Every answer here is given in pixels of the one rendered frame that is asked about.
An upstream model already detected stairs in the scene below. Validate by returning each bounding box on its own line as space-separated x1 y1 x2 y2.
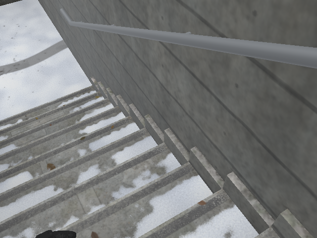
0 85 280 238

